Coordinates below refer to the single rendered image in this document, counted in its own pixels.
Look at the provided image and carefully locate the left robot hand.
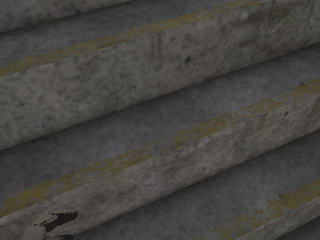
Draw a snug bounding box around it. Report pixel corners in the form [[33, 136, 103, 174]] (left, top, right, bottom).
[[20, 209, 79, 240]]

